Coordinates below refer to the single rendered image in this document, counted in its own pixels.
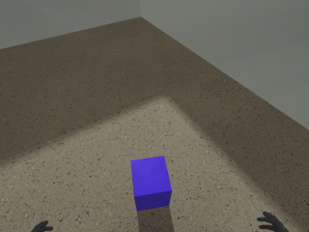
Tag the carton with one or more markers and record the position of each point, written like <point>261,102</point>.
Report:
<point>151,183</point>

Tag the robot left hand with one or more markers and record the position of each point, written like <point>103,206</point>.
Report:
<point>42,226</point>

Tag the robot right hand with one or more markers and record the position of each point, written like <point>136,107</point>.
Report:
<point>276,226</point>

